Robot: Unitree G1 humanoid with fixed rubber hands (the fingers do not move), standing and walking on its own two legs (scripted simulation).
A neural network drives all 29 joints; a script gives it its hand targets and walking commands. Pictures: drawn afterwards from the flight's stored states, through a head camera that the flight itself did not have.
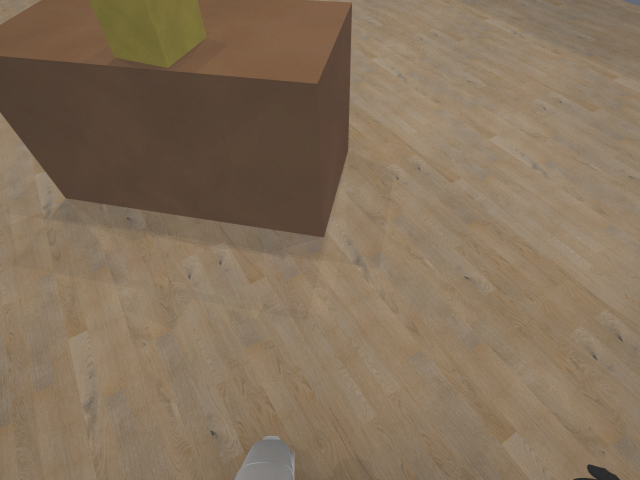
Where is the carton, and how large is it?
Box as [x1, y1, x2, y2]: [89, 0, 206, 67]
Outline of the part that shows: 89,0 115,57 168,67 206,37 197,0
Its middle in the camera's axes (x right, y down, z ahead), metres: -0.51 -0.68 +1.14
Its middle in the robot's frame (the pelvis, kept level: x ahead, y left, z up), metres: +1.29 +0.58 +0.03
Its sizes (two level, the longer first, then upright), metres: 0.210 0.200 0.250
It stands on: a pedestal, 0.67 m high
